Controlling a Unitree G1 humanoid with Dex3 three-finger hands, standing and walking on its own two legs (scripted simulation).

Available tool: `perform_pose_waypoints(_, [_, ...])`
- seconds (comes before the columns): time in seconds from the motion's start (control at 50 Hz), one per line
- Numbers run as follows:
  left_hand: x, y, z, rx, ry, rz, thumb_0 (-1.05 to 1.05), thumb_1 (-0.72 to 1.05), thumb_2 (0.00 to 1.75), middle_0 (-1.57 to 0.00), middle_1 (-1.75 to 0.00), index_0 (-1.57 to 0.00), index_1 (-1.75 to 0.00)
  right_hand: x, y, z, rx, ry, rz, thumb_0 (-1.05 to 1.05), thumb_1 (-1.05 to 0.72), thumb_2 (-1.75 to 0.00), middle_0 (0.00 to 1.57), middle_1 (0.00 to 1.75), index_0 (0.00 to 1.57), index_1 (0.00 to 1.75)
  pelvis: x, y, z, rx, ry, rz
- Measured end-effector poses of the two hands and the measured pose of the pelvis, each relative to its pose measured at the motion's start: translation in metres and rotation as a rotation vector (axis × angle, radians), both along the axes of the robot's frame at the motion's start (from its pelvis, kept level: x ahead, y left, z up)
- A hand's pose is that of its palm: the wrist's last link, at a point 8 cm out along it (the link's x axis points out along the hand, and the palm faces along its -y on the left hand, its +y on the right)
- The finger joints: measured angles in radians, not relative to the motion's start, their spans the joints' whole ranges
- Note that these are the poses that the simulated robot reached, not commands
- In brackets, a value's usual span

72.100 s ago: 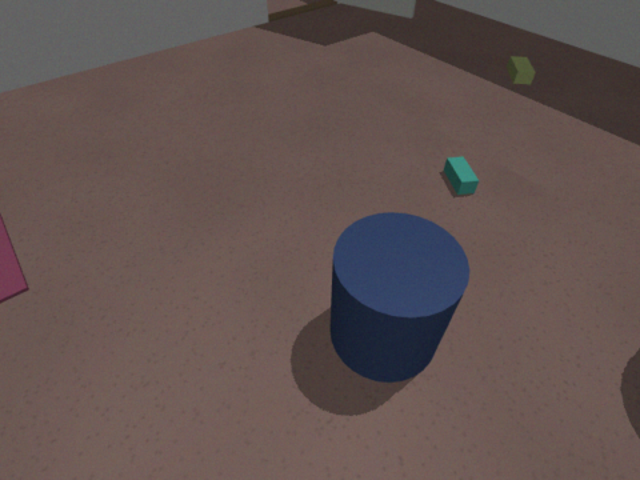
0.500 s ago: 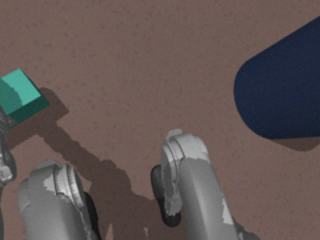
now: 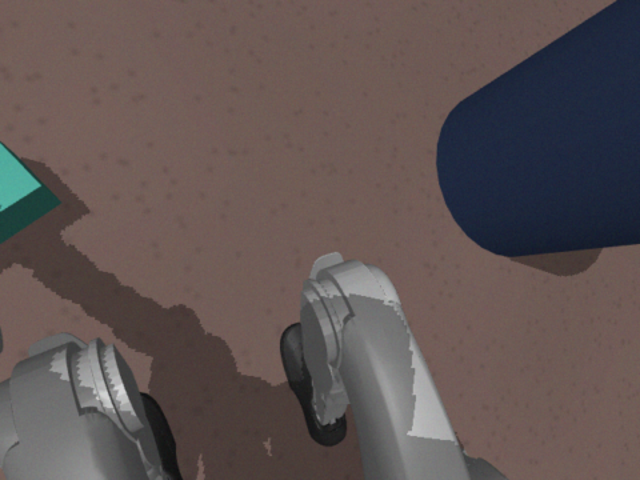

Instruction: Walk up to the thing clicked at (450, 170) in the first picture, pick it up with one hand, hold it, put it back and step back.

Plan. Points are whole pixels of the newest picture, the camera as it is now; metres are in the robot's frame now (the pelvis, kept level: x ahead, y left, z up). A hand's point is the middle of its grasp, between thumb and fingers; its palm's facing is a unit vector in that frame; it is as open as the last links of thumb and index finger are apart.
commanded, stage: rest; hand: left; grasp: from above
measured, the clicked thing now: out of the picture +0.46 +0.31 -0.26
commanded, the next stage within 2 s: open in 0.54 s
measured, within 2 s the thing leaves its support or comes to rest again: neither
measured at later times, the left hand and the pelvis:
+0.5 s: hand out of the picture +0.47 +0.31 -0.23, palm faces -0.34 -0.29 -0.90, open 11.4 cm; pelvis -0.01 +0.00 +0.00, yaw -2 degrees
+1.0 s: hand out of the picture +0.47 +0.31 -0.24, palm faces -0.35 -0.27 -0.89, open 12.4 cm; pelvis -0.01 +0.00 +0.00, yaw -3 degrees
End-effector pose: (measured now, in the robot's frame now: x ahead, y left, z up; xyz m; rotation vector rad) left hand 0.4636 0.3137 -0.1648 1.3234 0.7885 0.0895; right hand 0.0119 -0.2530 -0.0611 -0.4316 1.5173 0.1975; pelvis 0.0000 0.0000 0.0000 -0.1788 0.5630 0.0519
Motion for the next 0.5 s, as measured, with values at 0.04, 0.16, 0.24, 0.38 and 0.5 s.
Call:
perform_pose_waypoints(0.04, [-0.002, 0.000, -0.004, -0.002, 0.007, -0.002, -0.02, -0.19, 0.62, -0.60, -0.60, -0.62, -0.58, -0.001, -0.001, 0.003, -0.004, 0.002, 0.009, 0.00, -0.89, -0.89, 0.20, 0.30, 0.20, 0.30, -0.001, 0.000, 0.000, -0.002, -0.005, -0.001])
perform_pose_waypoints(0.16, [0.000, 0.000, -0.004, 0.005, -0.012, 0.000, -0.02, -0.21, 0.63, -0.62, -0.59, -0.63, -0.58, -0.005, -0.003, 0.008, -0.010, -0.002, 0.032, 0.00, -0.89, -0.89, 0.20, 0.30, 0.20, 0.30, -0.002, 0.001, -0.002, -0.008, -0.021, -0.004])
perform_pose_waypoints(0.24, [0.003, 0.001, -0.005, 0.006, -0.027, 0.016, -0.02, -0.20, 0.63, -0.61, -0.60, -0.62, -0.58, -0.007, -0.003, 0.011, -0.017, -0.011, 0.039, 0.00, -0.89, -0.89, 0.20, 0.30, 0.20, 0.30, -0.004, 0.001, -0.003, -0.014, -0.031, -0.007])
perform_pose_waypoints(0.38, [0.006, 0.000, -0.006, 0.014, -0.017, 0.025, -0.02, -0.19, 0.63, -0.60, -0.62, -0.61, -0.60, -0.012, 0.001, 0.015, -0.008, -0.010, 0.043, 0.00, -0.89, -0.89, 0.20, 0.30, 0.20, 0.30, -0.005, 0.002, -0.003, -0.022, -0.035, -0.012])
perform_pose_waypoints(0.5, [0.007, 0.000, -0.006, 0.012, -0.018, 0.041, -0.02, -0.19, 0.63, -0.58, -0.63, -0.59, -0.61, -0.016, 0.004, 0.017, 0.000, -0.011, 0.046, 0.00, -0.89, -0.89, 0.20, 0.30, 0.20, 0.30, -0.007, 0.001, -0.002, -0.025, -0.047, -0.015])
